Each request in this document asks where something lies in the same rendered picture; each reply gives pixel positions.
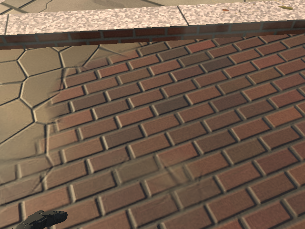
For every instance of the left robot hand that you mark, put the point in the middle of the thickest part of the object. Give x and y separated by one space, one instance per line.
41 219

